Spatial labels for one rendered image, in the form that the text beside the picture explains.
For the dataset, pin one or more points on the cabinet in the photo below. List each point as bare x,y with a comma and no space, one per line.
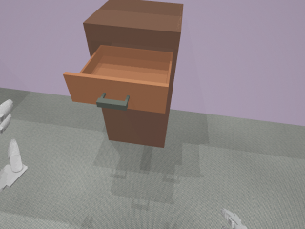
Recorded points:
144,25

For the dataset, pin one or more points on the left robot hand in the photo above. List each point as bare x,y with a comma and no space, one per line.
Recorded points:
15,169

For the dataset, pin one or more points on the drawer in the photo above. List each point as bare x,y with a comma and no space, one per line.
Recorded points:
144,75

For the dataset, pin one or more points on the right robot hand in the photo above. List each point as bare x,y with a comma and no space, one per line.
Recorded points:
233,220

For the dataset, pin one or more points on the handle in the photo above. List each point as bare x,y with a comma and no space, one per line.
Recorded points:
103,102

